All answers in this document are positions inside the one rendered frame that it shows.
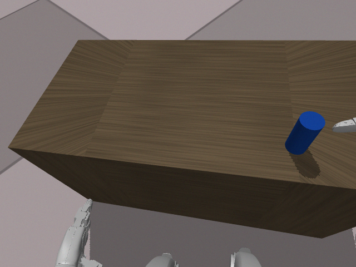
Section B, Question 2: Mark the can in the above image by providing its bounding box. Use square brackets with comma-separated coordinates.
[285, 111, 325, 155]

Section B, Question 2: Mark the left robot hand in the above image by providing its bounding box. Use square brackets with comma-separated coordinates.
[55, 199, 103, 267]

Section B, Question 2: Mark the right robot hand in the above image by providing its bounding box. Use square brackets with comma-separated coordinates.
[332, 117, 356, 132]

